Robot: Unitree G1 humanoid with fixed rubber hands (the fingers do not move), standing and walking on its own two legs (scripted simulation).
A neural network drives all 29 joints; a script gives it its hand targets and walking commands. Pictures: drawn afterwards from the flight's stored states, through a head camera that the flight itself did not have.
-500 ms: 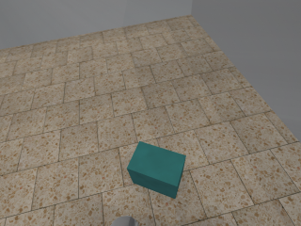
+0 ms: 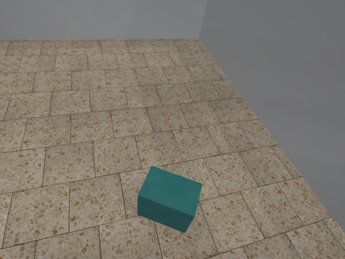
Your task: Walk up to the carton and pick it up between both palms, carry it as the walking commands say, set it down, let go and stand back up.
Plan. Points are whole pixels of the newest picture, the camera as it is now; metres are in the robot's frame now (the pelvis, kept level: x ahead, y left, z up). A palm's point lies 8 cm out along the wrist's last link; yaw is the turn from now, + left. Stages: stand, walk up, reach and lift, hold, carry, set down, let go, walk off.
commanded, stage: walk up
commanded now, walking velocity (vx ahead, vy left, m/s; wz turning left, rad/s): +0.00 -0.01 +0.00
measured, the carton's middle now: (168, 199) +0.55 -0.06 -0.64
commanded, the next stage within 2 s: none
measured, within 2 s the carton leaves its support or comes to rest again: neither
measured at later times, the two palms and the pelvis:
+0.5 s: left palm out of the picture -0.09 +0.20 -0.16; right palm out of the picture +0.00 -0.25 -0.14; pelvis -0.03 -0.01 -0.01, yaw +0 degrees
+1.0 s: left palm out of the picture +0.06 +0.18 -0.14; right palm out of the picture -0.03 -0.29 -0.16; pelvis -0.01 -0.06 -0.01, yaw -2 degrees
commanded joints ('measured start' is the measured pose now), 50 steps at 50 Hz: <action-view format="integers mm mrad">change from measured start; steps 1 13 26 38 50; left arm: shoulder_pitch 54 148 413 181 29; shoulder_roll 22 -44 -3 -14 56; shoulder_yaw -16 -61 -56 5 -27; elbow -11 54 136 38 -9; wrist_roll -11 5 7 11 2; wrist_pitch -21 -90 -100 -73 -83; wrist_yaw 10 28 34 24 30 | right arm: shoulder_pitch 63 20 -36 257 103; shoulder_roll -161 -121 -78 -195 -72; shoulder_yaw -35 -26 -22 -68 -28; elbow -3 55 87 140 105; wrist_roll -8 15 1 -22 -7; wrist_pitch -1 6 -1 -11 42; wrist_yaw -11 5 3 -58 -7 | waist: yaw -22 -35 59 -77 26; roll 254 -80 -9 197 -225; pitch -43 105 192 13 106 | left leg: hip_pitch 188 185 -86 286 24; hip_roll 267 92 -11 486 9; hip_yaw -388 -144 -22 -488 -50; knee -312 -123 24 -103 336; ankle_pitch -239 -28 -244 664 -315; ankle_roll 73 -53 -100 201 -69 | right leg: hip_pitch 39 60 120 -165 -125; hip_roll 16 -86 -191 5 -305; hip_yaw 1 56 277 -1 265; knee -339 -757 -869 119 -867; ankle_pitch -151 -67 -392 -224 -254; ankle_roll -29 -88 -189 -7 -200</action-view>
